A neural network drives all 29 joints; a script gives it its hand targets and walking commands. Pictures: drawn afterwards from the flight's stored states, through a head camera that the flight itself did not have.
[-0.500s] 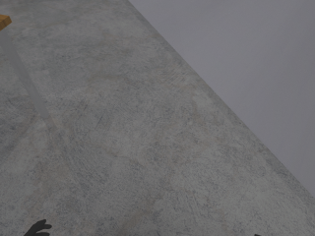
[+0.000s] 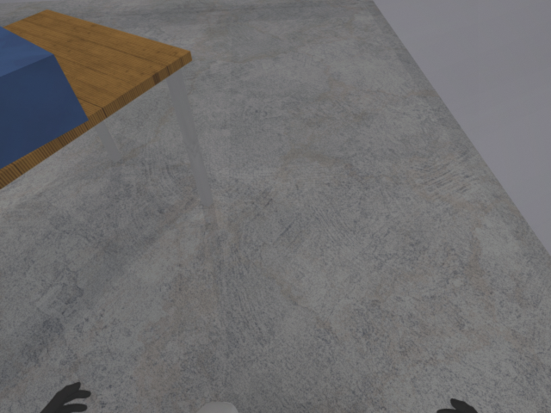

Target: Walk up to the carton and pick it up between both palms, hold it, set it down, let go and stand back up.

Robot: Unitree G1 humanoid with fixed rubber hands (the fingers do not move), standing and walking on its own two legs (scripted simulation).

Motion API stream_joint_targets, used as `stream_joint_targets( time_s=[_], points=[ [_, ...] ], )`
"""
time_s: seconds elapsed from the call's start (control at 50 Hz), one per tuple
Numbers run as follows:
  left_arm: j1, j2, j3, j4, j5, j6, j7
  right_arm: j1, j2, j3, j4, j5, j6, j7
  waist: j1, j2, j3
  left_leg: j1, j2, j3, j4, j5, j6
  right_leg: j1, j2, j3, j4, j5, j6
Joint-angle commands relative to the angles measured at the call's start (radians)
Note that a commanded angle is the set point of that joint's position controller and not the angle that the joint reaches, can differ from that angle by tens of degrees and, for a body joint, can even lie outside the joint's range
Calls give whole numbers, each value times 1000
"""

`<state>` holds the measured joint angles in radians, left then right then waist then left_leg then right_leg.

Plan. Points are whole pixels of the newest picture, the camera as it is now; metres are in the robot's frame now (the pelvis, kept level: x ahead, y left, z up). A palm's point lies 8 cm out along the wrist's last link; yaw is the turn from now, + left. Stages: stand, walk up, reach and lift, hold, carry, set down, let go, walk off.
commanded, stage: walk up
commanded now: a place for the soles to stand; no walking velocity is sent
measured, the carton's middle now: out of the picture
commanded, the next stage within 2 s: none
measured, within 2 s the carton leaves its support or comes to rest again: neither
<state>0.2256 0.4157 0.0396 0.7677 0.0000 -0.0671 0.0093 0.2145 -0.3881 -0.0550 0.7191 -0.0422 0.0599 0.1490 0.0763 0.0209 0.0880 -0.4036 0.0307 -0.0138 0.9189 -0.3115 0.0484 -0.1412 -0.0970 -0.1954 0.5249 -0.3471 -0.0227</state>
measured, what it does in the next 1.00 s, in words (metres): walks ahead, turning left: left foot, then right foot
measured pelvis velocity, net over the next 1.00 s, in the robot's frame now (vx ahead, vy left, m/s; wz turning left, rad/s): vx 0.32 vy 0.07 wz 0.58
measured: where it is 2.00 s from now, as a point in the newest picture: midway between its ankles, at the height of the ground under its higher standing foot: (232, 329)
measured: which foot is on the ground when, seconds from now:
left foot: up 0.00-0.14, down 0.16-0.64, up 0.66-1.00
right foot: down 0.00-0.18, up 0.20-0.60, down 0.62-1.00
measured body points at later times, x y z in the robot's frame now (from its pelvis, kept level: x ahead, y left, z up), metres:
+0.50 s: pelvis +0.16 +0.06 -0.01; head +0.16 +0.10 +0.44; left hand +0.16 +0.39 -0.13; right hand +0.32 -0.22 -0.10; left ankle +0.09 +0.16 -0.74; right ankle +0.28 -0.04 -0.70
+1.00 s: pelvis +0.32 +0.07 +0.00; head +0.33 +0.05 +0.45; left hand +0.21 +0.39 -0.07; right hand +0.57 -0.12 -0.12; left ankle +0.22 +0.20 -0.67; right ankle +0.36 +0.00 -0.74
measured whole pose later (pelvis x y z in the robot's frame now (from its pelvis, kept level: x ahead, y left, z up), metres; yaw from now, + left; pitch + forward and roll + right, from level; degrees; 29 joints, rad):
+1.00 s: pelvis +0.32 +0.07 +0.00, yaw +33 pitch -5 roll +1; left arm 0.26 0.41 0.04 0.77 0.00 -0.08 -0.04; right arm 0.33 -0.41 -0.05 0.72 -0.02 0.00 0.07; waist 0.08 0.04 0.09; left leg -0.38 0.01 -0.06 1.03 -0.28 0.01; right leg -0.15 -0.06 -0.17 0.54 -0.31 -0.04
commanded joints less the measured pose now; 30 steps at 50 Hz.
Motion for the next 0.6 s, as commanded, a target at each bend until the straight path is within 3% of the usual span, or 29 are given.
stream_joint_targets(
  time_s=[0.0,0.06,0.08,0.1,0.12,0.14,0.16,0.18,0.2,0.22,0.24,0.26,0.28,0.32,0.34,0.4,0.44,0.48,0.54,0.56,0.58],
  points=[
    [73,273,134,-45,21,-28,-4,-149,-160,-47,-138,24,-40,-6,45,-206,-62,-257,75,54,-148,28,-61,280,-239,98,-172,430,-134],
    [79,296,135,-52,19,-15,-8,-170,-157,-54,-135,8,-52,-2,48,-187,-72,-202,59,91,-249,19,-42,275,-245,42,-121,435,-139],
    [49,298,133,-63,15,-11,-9,-131,-163,-59,-126,0,-55,-3,18,-189,-96,-158,54,88,-287,38,-34,269,-247,16,-77,462,-130],
    [10,295,128,-77,12,-7,-10,-70,-168,-65,-104,2,-59,-6,-20,-189,-130,-48,26,119,-328,37,-22,213,-223,-28,-15,499,-119],
    [-43,297,125,-92,3,-4,-10,36,-192,-82,-77,-7,-62,-14,-97,-164,-202,128,-14,131,-389,63,1,148,-198,-77,126,587,-91],
    [-47,249,104,-97,2,-1,-12,188,-237,-107,-29,-14,-70,-32,-187,-10,-304,368,-75,57,-461,102,43,22,-139,-79,401,534,-53],
    [2,167,79,-108,7,0,-13,250,-321,-139,-11,-14,-72,-54,-198,208,-300,570,4,-194,-493,89,97,-274,-45,-50,605,178,10],
    [15,124,63,-132,12,-5,-20,217,-379,-149,-33,1,-71,-73,-157,338,-271,679,188,-552,-506,226,173,-548,82,12,744,-249,51],
    [-42,229,71,-145,9,-12,-15,254,-356,-136,-35,44,-68,-76,-199,189,-302,753,264,-773,-558,220,299,-645,93,169,755,-229,30],
    [-91,242,68,-148,6,-22,-19,234,-349,-135,-28,60,-68,-91,-190,83,-229,720,260,-692,-551,328,286,-678,36,206,723,-185,18],
    [-114,218,62,-146,5,-27,-21,197,-330,-127,-23,59,-70,-103,-168,60,-170,665,211,-542,-529,427,245,-671,1,211,662,-140,5],
    [-93,195,65,-137,8,-28,-24,156,-288,-114,-29,54,-73,-110,-123,67,-121,597,164,-443,-518,470,199,-636,0,219,599,-90,0],
    [-72,191,72,-132,7,-24,-26,130,-264,-100,-43,56,-80,-110,-98,86,-102,500,135,-407,-524,481,175,-558,8,219,540,-65,2],
    [-79,189,80,-133,20,-16,-34,128,-260,-92,-47,50,-98,-108,-95,109,-82,377,114,-435,-568,419,147,-453,18,220,487,-47,9],
    [-73,195,81,-131,24,-14,-37,119,-266,-95,-57,50,-106,-109,-93,123,-88,370,110,-440,-575,361,148,-446,23,222,470,-37,9],
    [-110,200,90,-127,27,-13,-43,149,-267,-91,-63,43,-119,-109,-102,81,-43,314,104,-474,-606,200,154,-470,34,211,388,10,12],
    [-124,207,91,-122,27,-18,-46,154,-267,-90,-68,36,-122,-111,-108,98,17,268,100,-511,-622,123,155,-484,37,213,345,39,15],
    [-142,203,94,-122,28,-25,-49,177,-271,-93,-64,30,-125,-113,-117,103,21,268,105,-539,-621,130,169,-456,45,207,292,67,19],
    [-127,195,92,-125,26,-46,-46,171,-262,-92,-65,28,-126,-119,-113,125,7,276,85,-509,-535,329,144,-345,64,210,146,91,10],
    [-92,194,95,-114,23,-53,-42,143,-255,-91,-69,29,-125,-122,-90,125,-27,249,69,-492,-487,391,125,-251,71,214,88,95,3],
    [-6,196,100,-96,24,-60,-37,108,-250,-88,-80,38,-122,-124,-39,97,-81,177,37,-437,-388,443,89,-67,69,223,-22,163,-23]
  ],
)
